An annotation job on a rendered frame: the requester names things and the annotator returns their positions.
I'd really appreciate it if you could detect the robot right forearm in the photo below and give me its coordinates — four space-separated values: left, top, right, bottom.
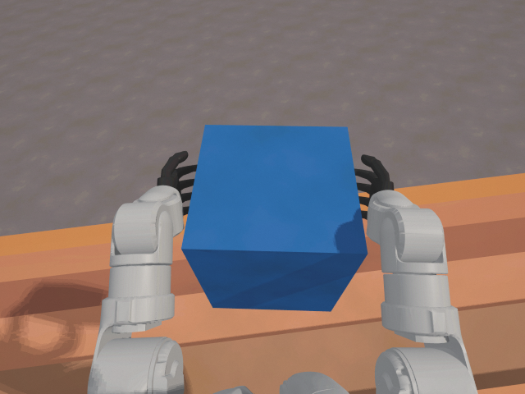
367 190 478 394

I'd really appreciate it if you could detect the robot left hand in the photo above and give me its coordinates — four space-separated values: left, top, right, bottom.
157 151 197 216

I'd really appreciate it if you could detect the robot left forearm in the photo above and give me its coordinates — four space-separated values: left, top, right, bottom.
87 186 185 394

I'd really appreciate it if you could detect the carton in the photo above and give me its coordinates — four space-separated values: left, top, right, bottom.
181 125 368 312

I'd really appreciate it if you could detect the left robot upper arm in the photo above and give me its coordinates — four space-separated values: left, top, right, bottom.
89 337 185 394

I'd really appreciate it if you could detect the right robot thigh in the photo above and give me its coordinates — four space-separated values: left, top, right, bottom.
280 372 349 394

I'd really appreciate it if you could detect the robot right hand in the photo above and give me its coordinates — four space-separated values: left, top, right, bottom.
354 154 394 219

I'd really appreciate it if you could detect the right robot upper arm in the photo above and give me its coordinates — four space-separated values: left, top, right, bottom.
375 347 477 394

